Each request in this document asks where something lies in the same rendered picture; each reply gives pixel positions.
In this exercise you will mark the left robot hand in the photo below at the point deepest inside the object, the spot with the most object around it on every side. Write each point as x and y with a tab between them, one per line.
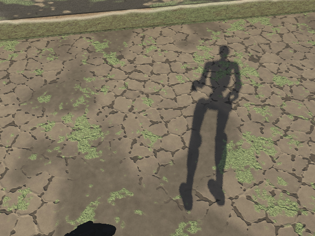
93	229

